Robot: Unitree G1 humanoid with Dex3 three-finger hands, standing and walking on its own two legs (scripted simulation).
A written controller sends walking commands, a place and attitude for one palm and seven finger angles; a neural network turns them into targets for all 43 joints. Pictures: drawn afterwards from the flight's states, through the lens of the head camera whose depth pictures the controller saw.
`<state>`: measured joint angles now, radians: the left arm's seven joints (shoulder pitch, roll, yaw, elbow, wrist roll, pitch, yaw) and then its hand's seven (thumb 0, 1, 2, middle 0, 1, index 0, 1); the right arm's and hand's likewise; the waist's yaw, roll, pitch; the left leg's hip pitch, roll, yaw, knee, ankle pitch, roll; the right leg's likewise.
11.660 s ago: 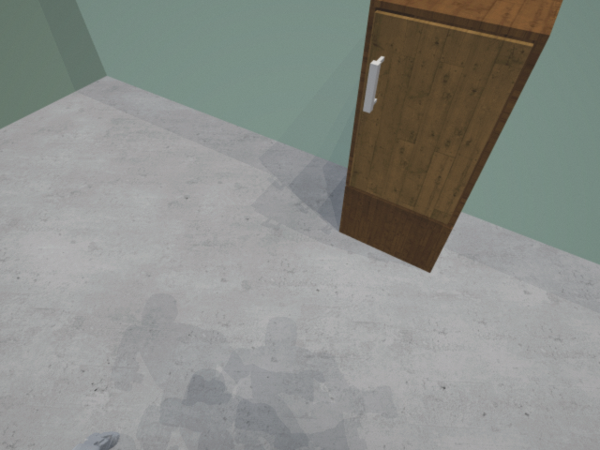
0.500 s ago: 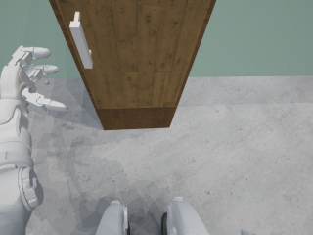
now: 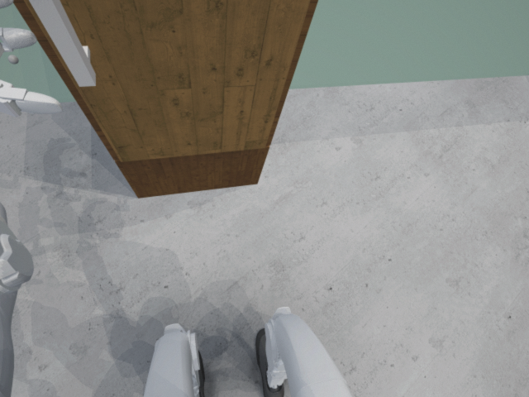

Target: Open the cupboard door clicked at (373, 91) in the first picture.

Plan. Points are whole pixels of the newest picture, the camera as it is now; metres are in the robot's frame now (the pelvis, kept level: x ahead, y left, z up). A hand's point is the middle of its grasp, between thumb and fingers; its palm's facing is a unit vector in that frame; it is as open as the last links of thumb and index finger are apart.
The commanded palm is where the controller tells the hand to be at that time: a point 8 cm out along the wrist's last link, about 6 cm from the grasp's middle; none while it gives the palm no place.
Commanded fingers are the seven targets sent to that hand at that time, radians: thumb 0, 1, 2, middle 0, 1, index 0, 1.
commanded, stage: move the hooked fingers beside the handle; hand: left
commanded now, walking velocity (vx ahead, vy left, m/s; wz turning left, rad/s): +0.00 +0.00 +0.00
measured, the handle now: (67, 29) +0.60 +0.19 +0.08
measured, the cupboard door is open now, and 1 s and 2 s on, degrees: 0 0 0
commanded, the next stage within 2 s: slide the fingers in behind the handle in 0.78 s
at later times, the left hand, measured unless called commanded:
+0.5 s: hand (8, 66) +0.55 +0.26 +0.07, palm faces +0.04 -1.00 +0.00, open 14.0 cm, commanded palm +0.54 +0.29 +0.07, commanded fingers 0.00 -0.50 0.30 -0.30 -1.20 -0.30 -1.20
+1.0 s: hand (12, 68) +0.55 +0.25 +0.07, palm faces +0.04 -1.00 -0.01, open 14.0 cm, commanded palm +0.53 +0.28 +0.07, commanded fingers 0.00 -0.50 0.30 -0.30 -1.20 -0.30 -1.20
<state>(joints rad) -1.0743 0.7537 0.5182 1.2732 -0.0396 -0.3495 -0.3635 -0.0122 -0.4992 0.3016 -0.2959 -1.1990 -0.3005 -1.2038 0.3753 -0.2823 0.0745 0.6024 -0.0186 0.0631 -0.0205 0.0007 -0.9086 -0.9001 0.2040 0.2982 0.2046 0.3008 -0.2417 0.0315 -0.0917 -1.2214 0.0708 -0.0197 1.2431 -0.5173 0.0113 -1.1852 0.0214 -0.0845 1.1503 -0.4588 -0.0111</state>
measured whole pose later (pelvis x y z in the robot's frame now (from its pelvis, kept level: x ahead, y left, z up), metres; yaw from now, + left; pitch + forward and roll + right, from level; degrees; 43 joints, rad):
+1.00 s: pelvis +0.01 +0.01 +0.01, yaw +0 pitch +28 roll -5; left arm -1.00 0.68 0.49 1.21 -0.07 -0.36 -0.35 -0.01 -0.50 0.30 -0.29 -1.20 -0.30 -1.20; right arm 0.38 -0.26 0.07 0.60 -0.02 0.11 0.01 0.00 -0.91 -0.90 0.20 0.30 0.20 0.30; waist -0.22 0.03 -0.10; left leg -1.19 0.07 -0.02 1.23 -0.53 0.02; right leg -1.14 0.02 -0.08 1.11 -0.46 0.00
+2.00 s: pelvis +0.01 +0.00 +0.00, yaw +0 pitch +27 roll -4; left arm -1.02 0.53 0.42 1.21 -0.03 -0.41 -0.17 -0.01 -0.50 0.30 -0.30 -1.20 -0.30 -1.20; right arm 0.39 -0.25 0.05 0.61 -0.04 0.08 0.03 0.00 -0.91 -0.90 0.20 0.30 0.20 0.30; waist -0.22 0.04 -0.11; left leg -1.18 0.06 -0.01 1.22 -0.53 0.01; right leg -1.15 0.02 -0.07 1.14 -0.47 -0.01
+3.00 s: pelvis +0.01 +0.00 +0.00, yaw +1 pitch +27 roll -4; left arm -1.04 0.50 0.40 1.24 -0.02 -0.43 -0.12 0.00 0.21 0.60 -0.35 -1.27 -0.35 -1.28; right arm 0.38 -0.26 0.05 0.62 -0.05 0.08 0.03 0.00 -0.91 -0.90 0.20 0.30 0.20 0.30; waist -0.23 0.05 -0.11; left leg -1.18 0.06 -0.01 1.23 -0.52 0.01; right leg -1.16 0.01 -0.07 1.15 -0.48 -0.01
